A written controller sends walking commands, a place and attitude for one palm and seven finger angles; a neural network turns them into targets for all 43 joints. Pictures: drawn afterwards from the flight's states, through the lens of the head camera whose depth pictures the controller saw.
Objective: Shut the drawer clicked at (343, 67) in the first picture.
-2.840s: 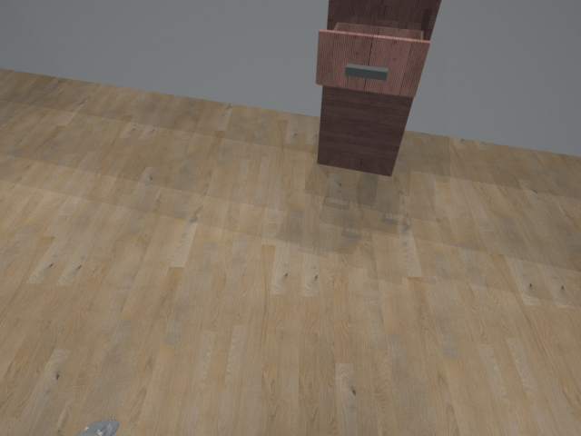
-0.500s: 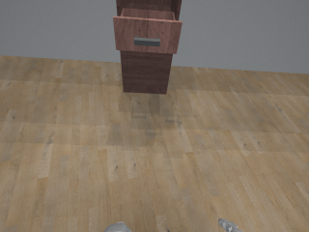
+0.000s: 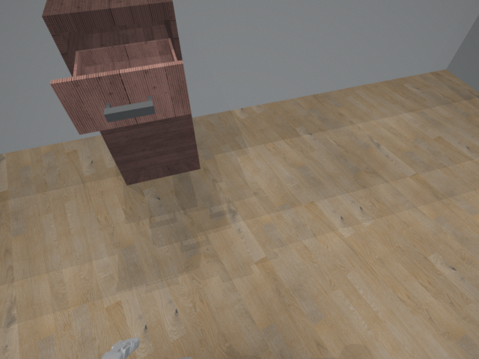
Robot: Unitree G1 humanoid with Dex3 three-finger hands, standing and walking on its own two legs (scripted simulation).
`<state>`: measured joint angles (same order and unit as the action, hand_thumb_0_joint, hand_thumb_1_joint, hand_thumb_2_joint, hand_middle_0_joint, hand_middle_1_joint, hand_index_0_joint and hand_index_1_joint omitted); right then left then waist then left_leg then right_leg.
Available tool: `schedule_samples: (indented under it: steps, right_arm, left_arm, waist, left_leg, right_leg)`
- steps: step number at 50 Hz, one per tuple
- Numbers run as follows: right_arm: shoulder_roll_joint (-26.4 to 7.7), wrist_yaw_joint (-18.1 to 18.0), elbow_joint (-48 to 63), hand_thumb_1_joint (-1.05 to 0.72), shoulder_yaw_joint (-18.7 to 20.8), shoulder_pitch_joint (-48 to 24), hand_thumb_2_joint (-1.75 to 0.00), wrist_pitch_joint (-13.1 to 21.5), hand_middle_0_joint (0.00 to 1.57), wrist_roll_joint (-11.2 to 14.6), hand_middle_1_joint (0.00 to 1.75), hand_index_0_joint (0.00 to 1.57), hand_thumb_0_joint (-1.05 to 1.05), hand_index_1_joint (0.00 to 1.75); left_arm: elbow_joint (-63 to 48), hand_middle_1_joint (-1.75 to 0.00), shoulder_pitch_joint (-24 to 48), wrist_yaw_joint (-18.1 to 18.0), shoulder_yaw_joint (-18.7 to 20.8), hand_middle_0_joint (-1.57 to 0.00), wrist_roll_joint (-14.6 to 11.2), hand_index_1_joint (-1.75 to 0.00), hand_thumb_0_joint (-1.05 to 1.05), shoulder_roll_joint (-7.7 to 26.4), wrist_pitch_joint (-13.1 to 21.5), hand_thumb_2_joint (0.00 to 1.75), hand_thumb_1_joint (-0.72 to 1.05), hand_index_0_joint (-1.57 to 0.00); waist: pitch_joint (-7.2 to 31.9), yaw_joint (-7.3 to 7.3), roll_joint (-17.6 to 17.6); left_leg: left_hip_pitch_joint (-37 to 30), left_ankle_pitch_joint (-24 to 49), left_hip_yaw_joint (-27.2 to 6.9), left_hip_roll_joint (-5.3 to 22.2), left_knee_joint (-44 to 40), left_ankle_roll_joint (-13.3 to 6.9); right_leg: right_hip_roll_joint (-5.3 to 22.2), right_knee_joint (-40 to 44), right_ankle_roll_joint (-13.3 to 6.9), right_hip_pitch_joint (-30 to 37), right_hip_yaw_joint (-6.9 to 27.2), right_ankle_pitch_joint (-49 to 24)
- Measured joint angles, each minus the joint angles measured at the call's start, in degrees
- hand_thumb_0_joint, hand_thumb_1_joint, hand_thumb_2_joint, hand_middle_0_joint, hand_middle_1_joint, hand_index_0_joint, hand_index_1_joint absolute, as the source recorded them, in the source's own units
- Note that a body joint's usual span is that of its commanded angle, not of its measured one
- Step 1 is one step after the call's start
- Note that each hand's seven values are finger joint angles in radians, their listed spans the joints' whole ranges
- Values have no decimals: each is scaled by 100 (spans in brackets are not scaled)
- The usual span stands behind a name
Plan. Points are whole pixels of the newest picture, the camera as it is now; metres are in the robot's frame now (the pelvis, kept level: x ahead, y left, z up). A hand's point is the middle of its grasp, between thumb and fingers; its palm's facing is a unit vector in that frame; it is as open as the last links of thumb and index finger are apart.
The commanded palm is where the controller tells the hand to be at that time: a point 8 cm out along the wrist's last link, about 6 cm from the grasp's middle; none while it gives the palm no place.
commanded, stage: walk to a spot facing it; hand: left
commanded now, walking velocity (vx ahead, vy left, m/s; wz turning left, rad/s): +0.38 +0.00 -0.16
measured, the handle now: (129, 106) +0.77 +0.34 -0.05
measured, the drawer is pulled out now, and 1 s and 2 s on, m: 0.30 0.30 0.30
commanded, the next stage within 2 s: turn to face it in 0.38 s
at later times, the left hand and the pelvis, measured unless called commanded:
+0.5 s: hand (133, 302) +0.25 +0.24 -0.17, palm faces -0.08 -0.99 -0.13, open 7.4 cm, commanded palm none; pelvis +0.20 +0.06 +0.02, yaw -10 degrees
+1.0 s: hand (154, 243) +0.39 +0.22 -0.17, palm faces +0.06 -0.98 -0.17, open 7.3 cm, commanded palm none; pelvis +0.28 +0.05 +0.00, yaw +2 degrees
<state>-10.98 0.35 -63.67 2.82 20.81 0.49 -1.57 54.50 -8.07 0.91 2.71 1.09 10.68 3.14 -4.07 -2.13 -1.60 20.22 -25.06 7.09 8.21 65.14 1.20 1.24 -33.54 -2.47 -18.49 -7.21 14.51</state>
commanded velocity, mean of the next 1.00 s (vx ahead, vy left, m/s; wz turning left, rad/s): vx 0.10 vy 0.00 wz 0.11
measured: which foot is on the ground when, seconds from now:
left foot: up 0.00-0.24, down 0.26-0.72, up 0.74-1.00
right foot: down 0.00-0.26, up 0.28-0.68, down 0.70-1.00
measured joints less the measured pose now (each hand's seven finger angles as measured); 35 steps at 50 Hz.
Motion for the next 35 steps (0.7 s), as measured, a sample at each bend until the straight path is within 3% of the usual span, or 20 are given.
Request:
schedule_samples:
  steps: [2,6,12,13,15,18,22,25,28,33,35]
  right_arm:
    - [22,2,107,-91,1,-188,-90,-1,20,-24,30,20,1,30]
    - [121,39,392,-91,4,-531,-90,46,20,-26,30,20,1,30]
    - [91,80,628,-93,8,-866,-90,204,20,-14,30,20,1,30]
    - [86,64,650,-93,-1,-892,-90,269,20,-24,30,20,0,30]
    - [133,11,687,-92,-32,-946,-90,364,20,-66,30,20,0,30]
    - [215,-95,702,-92,-93,-854,-90,420,20,-62,30,20,0,30]
    - [275,-231,559,-94,-78,-627,-90,435,20,0,30,20,0,30]
    - [280,-232,444,-94,-99,-454,-90,385,20,16,30,20,0,30]
    - [330,-225,320,-94,-123,-286,-90,336,20,3,30,20,0,30]
    - [474,-191,43,-92,-145,29,-90,221,20,-11,30,20,0,30]
    - [546,-167,-87,-92,-145,215,-90,144,20,22,30,20,0,30]
  left_arm:
    - [146,-30,-221,-46,-31,-20,8,-30,0,-77,-15,90,91,-19]
    - [436,-30,-618,-116,28,-20,17,-30,-1,-22,-31,89,94,-20]
    - [741,-30,-1119,-60,45,-20,16,-30,0,62,-109,89,93,-20]
    - [772,-30,-1205,-51,59,-20,3,-30,0,78,-133,90,92,-20]
    - [857,-30,-1256,-46,89,-20,-15,-30,0,109,-242,90,92,-20]
    - [905,-30,-1165,0,129,-20,17,-30,0,106,-330,90,92,-19]
    - [667,-30,-909,39,180,-19,33,-30,1,79,-360,90,92,-19]
    - [470,-30,-687,42,201,-19,37,-30,0,48,-420,90,91,-19]
    - [373,-30,-423,4,171,-19,42,-30,0,22,-446,90,91,-19]
    - [334,-30,22,-104,5,-19,33,-30,0,-65,-339,90,91,-19]
    - [295,-30,110,-124,-59,-19,30,-30,0,-101,-246,90,91,-19]
  waist:
    - [71,4,-2]
    - [214,62,57]
    - [276,301,166]
    - [277,322,222]
    - [249,348,379]
    - [236,323,409]
    - [192,371,423]
    - [149,356,395]
    - [77,247,365]
    - [-42,-44,289]
    - [-1,-100,297]
  left_leg:
    - [431,318,-83,40,20,37]
    - [840,729,-92,105,-1045,108]
    - [354,1159,42,-74,-2891,55]
    - [212,1273,97,-131,-3047,-31]
    - [125,1045,289,-196,-2768,-277]
    - [-284,862,500,-230,-3037,-403]
    - [-887,984,775,-304,-3788,-389]
    - [-1192,970,937,-312,-4101,-369]
    - [-1408,880,1019,-323,-4230,-331]
    - [-1573,543,903,-354,-4003,-205]
    - [-1532,256,796,-378,-3637,-118]
  right_leg:
    - [-75,353,56,282,38,-64]
    - [-158,829,94,724,114,-43]
    - [-145,685,323,1196,264,509]
    - [-96,414,322,1173,326,726]
    - [-18,-914,192,749,508,1218]
    - [-5,-2884,103,-134,542,958]
    - [178,-3513,243,-1008,453,290]
    - [268,-3305,354,-1393,374,23]
    - [320,-2571,391,-1439,279,-158]
    - [269,-642,345,-741,115,-315]
    - [268,119,348,-266,24,-872]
